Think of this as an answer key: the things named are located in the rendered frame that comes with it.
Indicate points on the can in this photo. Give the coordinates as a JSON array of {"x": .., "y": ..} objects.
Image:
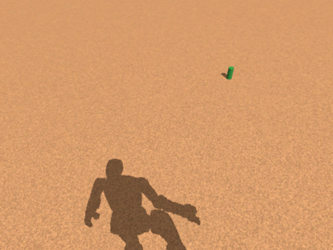
[{"x": 230, "y": 73}]

